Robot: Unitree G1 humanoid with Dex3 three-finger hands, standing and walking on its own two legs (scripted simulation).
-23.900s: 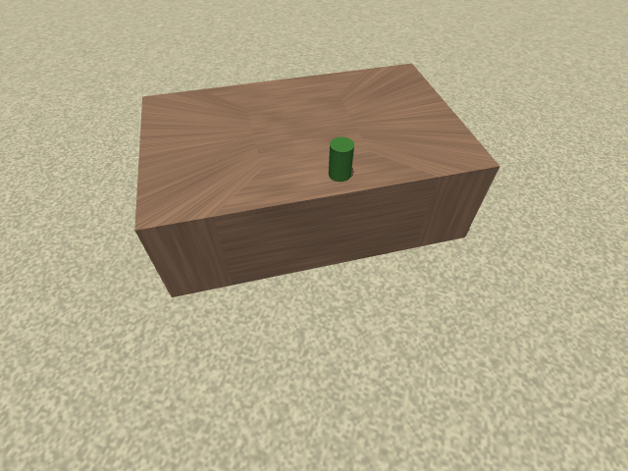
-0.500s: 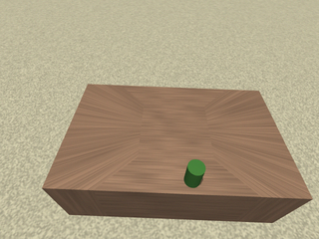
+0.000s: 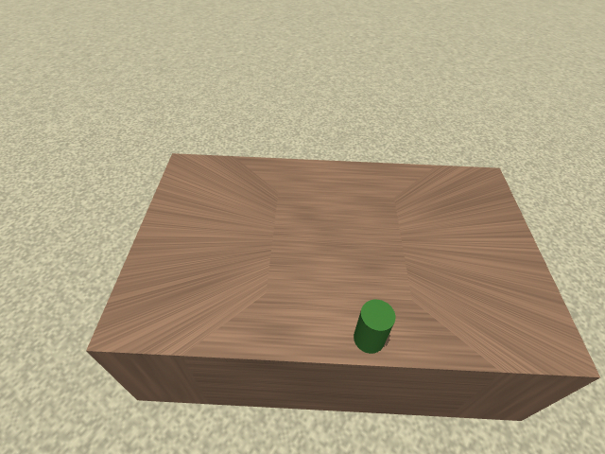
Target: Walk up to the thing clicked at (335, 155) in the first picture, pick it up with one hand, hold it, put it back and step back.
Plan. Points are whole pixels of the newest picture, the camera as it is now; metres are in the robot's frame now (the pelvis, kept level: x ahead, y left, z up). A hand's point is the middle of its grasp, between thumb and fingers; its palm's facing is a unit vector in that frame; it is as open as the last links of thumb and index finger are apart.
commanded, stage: home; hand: right
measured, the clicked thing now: (373, 327) +0.44 -0.16 -0.33
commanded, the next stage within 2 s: stand in 0.28 s
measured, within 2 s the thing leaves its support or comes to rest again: neither
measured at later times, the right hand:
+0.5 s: hand out of the picture +0.07 -0.25 -0.16, palm faces -0.03 +0.94 -0.35, open 17.0 cm
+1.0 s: hand out of the picture +0.07 -0.26 -0.16, palm faces -0.04 +0.94 -0.34, open 7.7 cm
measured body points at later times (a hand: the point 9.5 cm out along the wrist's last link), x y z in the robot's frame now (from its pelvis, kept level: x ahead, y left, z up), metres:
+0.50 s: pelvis +0.01 +0.00 +0.00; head +0.01 +0.00 +0.45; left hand +0.08 +0.30 -0.13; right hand +0.08 -0.30 -0.13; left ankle -0.03 +0.14 -0.74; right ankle +0.04 -0.14 -0.74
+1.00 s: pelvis +0.01 +0.00 +0.00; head +0.02 +0.00 +0.45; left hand +0.08 +0.29 -0.13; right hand +0.07 -0.31 -0.13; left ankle -0.03 +0.14 -0.74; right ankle +0.04 -0.14 -0.74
